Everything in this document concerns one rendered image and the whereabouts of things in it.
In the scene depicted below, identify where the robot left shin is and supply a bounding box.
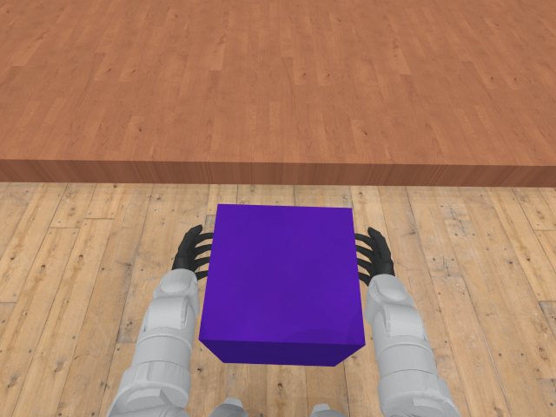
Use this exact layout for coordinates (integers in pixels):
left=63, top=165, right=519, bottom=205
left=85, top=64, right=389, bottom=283
left=223, top=397, right=243, bottom=408

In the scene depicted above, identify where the left robot forearm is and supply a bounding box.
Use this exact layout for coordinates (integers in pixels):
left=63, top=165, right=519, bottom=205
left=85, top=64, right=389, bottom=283
left=105, top=268, right=200, bottom=417

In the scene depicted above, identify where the right robot forearm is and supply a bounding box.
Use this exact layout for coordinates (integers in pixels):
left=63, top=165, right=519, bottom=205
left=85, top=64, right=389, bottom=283
left=364, top=275, right=462, bottom=417

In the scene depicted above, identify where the right robot hand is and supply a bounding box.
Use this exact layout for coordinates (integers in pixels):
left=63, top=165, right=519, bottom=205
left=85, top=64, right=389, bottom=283
left=354, top=227, right=395, bottom=286

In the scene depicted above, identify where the robot shin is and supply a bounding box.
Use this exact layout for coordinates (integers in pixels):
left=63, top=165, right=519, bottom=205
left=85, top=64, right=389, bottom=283
left=223, top=397, right=243, bottom=408
left=310, top=403, right=330, bottom=416

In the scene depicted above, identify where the carton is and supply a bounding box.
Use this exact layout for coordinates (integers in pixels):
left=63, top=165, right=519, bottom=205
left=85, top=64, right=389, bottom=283
left=198, top=204, right=366, bottom=367

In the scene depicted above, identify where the left robot hand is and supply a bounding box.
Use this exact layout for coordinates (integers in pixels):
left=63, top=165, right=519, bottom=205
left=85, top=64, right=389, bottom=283
left=171, top=224, right=214, bottom=281

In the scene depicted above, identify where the robot right shin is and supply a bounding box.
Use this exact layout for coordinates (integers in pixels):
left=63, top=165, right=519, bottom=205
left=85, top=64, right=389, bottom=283
left=310, top=403, right=330, bottom=416

